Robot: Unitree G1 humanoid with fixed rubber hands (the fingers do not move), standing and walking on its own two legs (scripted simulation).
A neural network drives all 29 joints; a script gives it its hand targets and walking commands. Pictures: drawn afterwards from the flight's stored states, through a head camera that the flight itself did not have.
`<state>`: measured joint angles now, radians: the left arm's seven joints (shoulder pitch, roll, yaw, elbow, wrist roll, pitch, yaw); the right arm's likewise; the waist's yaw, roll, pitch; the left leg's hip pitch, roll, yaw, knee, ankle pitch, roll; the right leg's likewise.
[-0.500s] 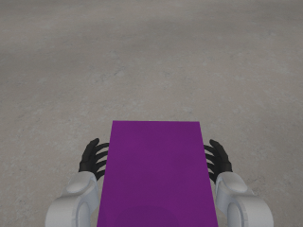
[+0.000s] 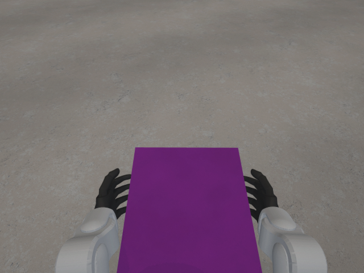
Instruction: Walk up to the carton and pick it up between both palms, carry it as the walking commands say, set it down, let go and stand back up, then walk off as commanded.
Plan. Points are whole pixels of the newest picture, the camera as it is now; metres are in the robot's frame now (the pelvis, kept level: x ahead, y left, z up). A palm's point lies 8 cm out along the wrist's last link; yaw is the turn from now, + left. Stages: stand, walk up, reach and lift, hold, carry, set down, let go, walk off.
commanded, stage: carry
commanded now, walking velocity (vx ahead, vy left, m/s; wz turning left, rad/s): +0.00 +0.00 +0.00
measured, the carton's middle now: (185, 222) +0.25 +0.01 +0.02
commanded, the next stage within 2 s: none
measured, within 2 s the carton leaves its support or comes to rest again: neither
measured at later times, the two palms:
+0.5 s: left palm (104, 226) +0.21 +0.15 +0.10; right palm (275, 230) +0.20 -0.14 +0.10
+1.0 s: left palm (107, 228) +0.21 +0.15 +0.09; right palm (274, 231) +0.20 -0.14 +0.09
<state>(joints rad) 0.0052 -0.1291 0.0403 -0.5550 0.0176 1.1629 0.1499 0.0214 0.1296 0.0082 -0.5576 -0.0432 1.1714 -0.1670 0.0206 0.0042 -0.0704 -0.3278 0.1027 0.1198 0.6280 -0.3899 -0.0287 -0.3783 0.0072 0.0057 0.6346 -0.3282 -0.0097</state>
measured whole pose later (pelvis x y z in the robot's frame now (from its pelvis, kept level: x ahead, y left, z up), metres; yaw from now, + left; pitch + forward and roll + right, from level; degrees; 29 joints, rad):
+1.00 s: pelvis -0.03 +0.00 +0.00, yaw -2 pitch +2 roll +1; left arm -0.01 -0.13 0.04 -0.48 0.03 1.16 0.15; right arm 0.00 0.13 -0.01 -0.48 -0.05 1.17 -0.15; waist 0.02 -0.01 -0.07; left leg -0.32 0.10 0.15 0.61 -0.31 -0.03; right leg -0.38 -0.01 0.01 0.63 -0.28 0.00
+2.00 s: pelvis -0.03 +0.00 +0.00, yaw -2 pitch +2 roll +1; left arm -0.05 -0.13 0.04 -0.35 0.07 1.06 0.14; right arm -0.05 0.13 -0.04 -0.33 -0.08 1.07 -0.12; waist 0.02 -0.01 -0.08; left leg -0.33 0.10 0.15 0.61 -0.31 -0.03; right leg -0.38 -0.01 0.01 0.63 -0.29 0.00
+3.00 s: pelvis -0.06 -0.01 +0.01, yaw +0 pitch -9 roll +0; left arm -0.12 -0.13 0.13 0.08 0.20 0.75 0.08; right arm -0.23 0.13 -0.09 0.21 -0.18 0.75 -0.05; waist 0.02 -0.01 0.06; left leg -0.10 0.06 0.05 0.48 -0.23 -0.03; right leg -0.13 0.01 0.00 0.50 -0.22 -0.02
